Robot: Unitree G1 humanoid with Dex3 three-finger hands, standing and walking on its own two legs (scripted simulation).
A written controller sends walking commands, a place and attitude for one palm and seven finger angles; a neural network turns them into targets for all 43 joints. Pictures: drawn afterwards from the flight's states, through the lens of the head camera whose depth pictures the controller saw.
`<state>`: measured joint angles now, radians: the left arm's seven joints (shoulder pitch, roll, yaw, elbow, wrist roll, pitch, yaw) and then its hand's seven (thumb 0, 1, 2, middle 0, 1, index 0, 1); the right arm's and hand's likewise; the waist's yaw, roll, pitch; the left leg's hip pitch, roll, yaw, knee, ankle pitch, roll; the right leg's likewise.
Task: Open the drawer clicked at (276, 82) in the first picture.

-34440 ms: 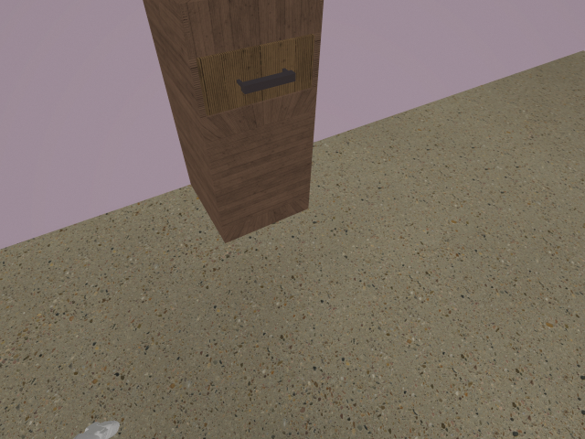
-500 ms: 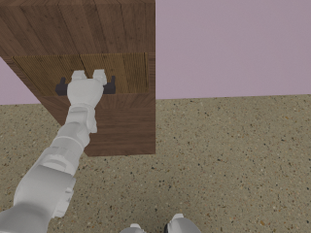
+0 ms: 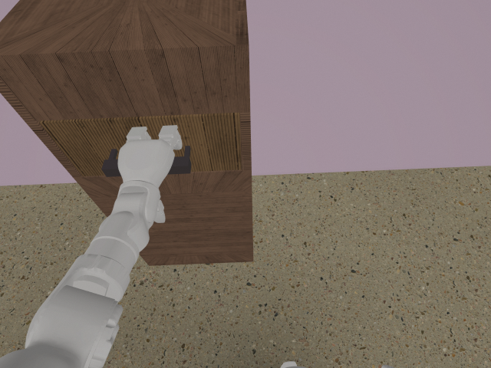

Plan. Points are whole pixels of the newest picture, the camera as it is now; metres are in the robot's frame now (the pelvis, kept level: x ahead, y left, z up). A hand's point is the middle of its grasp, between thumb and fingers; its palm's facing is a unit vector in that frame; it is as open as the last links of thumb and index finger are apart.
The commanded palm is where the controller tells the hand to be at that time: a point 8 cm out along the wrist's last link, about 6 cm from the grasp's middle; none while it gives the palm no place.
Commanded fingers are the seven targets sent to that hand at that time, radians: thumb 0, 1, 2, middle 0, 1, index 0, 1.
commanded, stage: lift the fingers back up to retry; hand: left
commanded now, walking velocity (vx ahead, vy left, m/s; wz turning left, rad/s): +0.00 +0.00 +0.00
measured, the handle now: (149, 159) +0.53 +0.21 -0.02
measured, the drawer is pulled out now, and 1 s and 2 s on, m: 0.00 0.00 0.00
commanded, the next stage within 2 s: re-aim the fingers above the handle in 0.30 s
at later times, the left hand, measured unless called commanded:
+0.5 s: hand (152, 177) +0.44 +0.17 +0.04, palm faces +0.01 -0.03 -1.00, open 13.8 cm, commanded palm +0.41 +0.19 +0.10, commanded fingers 0.00 -0.50 0.30 -0.30 -1.20 -0.30 -1.20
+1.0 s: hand (136, 167) +0.45 +0.20 +0.05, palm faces +0.06 +0.01 -1.00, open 13.8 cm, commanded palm +0.40 +0.20 +0.10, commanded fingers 0.00 -0.50 0.30 -0.30 -1.20 -0.30 -1.20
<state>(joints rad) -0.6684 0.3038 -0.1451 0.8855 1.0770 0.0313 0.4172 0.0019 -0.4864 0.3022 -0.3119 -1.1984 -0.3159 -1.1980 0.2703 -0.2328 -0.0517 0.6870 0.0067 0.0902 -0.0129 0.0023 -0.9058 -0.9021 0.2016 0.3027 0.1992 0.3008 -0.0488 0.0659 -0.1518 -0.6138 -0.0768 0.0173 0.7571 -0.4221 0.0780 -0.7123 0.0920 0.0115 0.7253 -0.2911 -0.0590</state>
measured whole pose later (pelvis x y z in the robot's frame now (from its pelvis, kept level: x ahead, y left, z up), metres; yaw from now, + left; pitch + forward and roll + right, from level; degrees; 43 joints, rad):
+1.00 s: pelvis +0.01 -0.01 +0.01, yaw -2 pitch +15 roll +0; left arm -0.63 0.39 -0.05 0.86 1.08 0.03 0.39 0.00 -0.48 0.30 -0.32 -1.20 -0.32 -1.20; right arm 0.23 -0.24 -0.04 0.69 0.01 0.11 -0.03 0.00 -0.91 -0.90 0.20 0.30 0.20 0.30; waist -0.04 0.05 -0.13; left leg -0.53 -0.06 0.04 0.65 -0.39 0.06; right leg -0.65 0.11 0.04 0.65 -0.26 -0.07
